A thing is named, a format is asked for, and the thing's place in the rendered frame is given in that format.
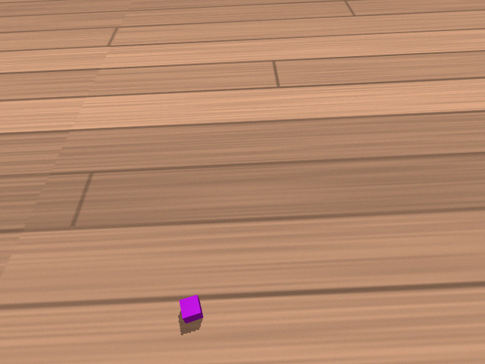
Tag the cube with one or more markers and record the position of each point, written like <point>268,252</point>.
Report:
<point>191,309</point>

